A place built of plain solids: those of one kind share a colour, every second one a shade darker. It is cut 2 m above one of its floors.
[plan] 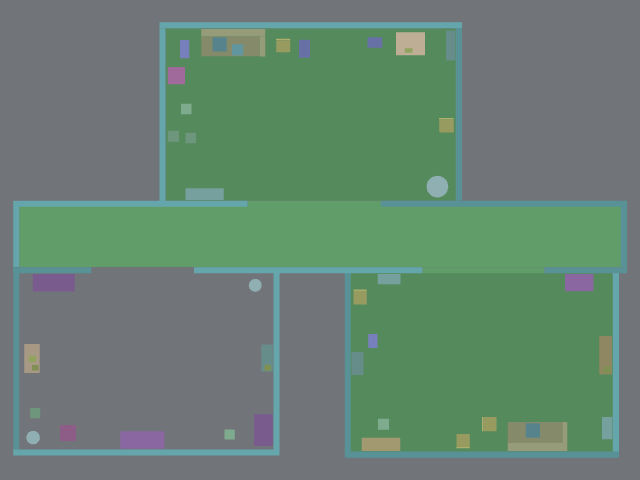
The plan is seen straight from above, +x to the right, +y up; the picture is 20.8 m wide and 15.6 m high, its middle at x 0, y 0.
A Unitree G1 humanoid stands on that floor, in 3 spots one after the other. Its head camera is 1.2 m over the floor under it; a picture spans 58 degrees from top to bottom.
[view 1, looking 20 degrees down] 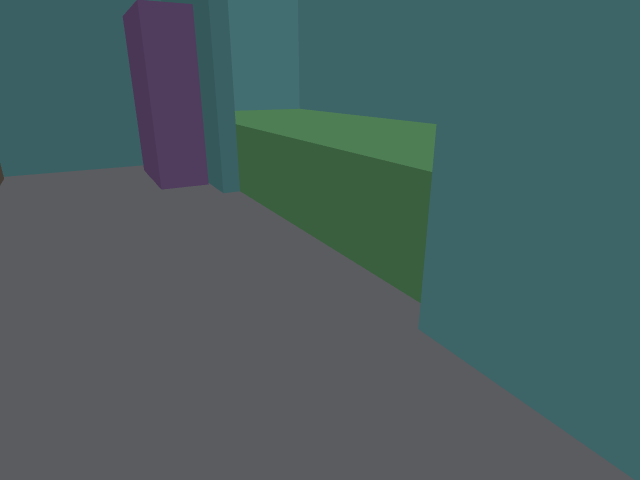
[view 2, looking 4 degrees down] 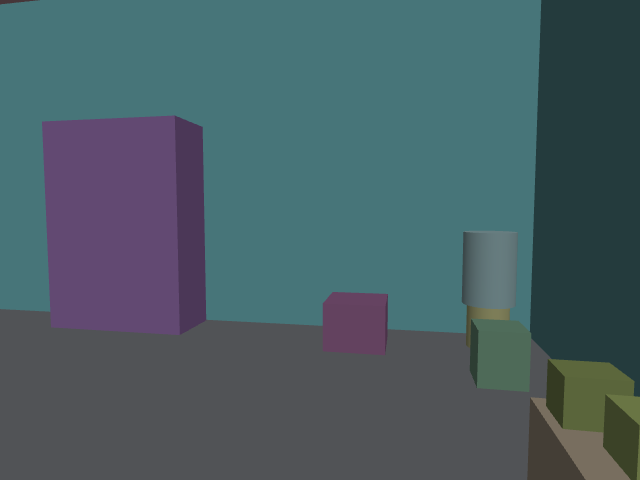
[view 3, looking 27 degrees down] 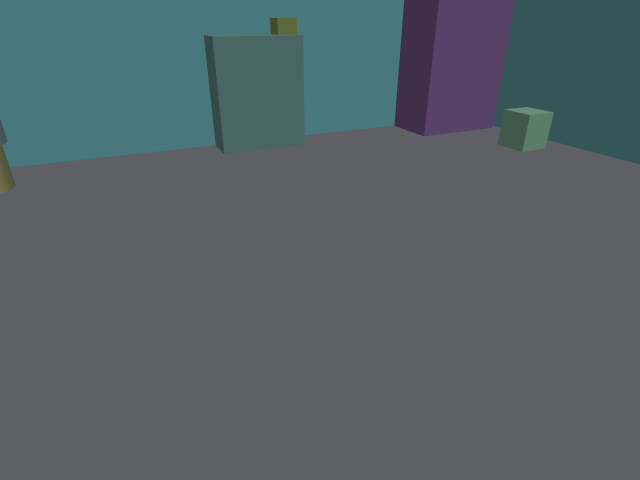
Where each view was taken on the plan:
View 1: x -2.63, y -2.47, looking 151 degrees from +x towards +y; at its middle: floor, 3.49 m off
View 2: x -8.59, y -2.47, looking -79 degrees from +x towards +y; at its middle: wall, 4.43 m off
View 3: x -6.15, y -2.47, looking -25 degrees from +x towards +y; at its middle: ground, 2.64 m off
